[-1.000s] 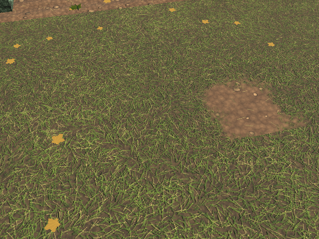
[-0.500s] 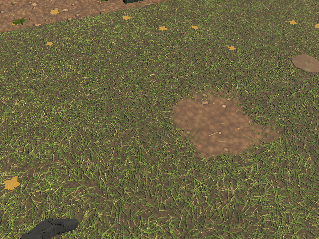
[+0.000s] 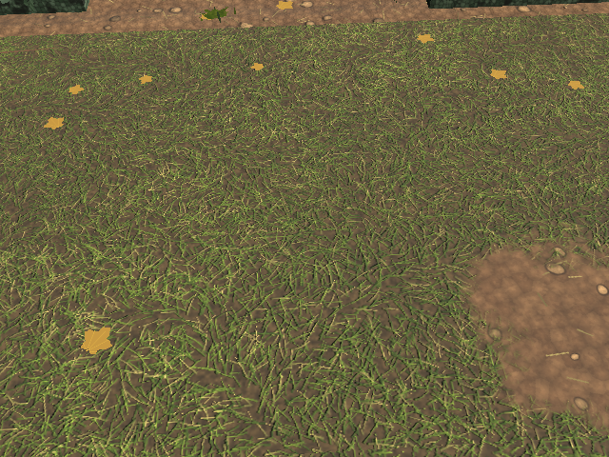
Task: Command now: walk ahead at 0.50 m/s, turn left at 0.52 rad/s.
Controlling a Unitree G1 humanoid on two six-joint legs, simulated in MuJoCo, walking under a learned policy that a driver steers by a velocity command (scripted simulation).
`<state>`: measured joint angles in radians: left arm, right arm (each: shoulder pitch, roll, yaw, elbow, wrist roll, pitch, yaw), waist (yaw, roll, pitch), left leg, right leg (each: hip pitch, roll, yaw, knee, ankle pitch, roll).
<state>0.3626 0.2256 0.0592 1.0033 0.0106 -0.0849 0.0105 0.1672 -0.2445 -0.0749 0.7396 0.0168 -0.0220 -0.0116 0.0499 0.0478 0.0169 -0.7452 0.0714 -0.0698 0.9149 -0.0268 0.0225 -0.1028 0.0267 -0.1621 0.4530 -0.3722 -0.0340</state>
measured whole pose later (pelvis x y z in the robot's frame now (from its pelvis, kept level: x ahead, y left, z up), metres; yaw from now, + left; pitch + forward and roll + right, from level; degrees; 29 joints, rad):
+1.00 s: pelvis +0.47 +0.12 -0.02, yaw +27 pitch +3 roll -1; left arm 0.57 0.22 0.04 0.93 -0.02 -0.10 0.01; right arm 0.06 -0.26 -0.04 0.57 0.00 -0.07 0.05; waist 0.12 0.04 -0.01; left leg -0.76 0.05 -0.09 0.88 0.12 0.07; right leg -0.12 0.01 0.04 0.59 -0.51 0.00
